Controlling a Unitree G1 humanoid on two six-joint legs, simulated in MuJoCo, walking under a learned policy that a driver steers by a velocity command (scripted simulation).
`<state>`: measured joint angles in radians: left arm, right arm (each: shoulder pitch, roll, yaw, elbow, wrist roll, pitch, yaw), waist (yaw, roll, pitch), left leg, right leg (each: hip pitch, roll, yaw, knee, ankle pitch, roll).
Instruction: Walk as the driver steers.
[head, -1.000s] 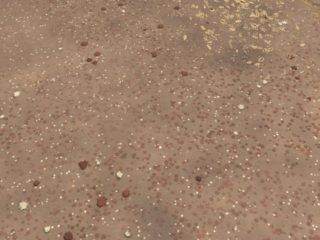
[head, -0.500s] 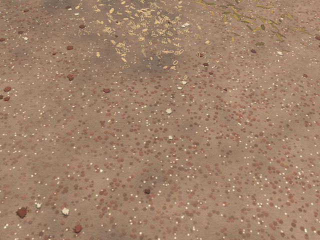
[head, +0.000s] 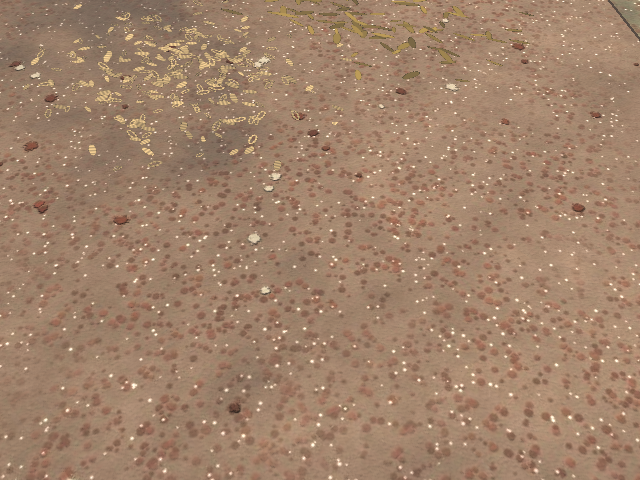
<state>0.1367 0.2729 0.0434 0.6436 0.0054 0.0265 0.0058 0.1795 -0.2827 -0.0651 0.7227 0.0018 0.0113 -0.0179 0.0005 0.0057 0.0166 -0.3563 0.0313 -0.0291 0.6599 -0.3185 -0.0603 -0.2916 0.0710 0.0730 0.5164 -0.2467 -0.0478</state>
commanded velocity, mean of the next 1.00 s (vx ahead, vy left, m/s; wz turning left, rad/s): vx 0.31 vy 0.00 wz -0.04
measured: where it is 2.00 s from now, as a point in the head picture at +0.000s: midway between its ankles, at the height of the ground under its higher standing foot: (321, 318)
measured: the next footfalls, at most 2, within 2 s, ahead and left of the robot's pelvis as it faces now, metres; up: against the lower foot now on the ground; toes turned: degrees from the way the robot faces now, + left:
left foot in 0.02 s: +0.05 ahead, +0.14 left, +0.00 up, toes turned -1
left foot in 0.82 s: +0.41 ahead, +0.15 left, +0.00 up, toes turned +1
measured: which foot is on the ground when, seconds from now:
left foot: up 0.00-0.00, down 0.02-0.38, up 0.40-0.80, down 0.82-1.00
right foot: down 0.00-0.82, up 0.84-1.00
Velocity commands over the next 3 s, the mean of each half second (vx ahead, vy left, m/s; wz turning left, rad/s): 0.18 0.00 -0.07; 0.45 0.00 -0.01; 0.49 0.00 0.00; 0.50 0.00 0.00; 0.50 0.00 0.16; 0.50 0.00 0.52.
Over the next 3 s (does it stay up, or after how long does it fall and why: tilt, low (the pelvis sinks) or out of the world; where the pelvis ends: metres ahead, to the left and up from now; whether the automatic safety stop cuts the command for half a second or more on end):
stays up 1.41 0.13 -0.02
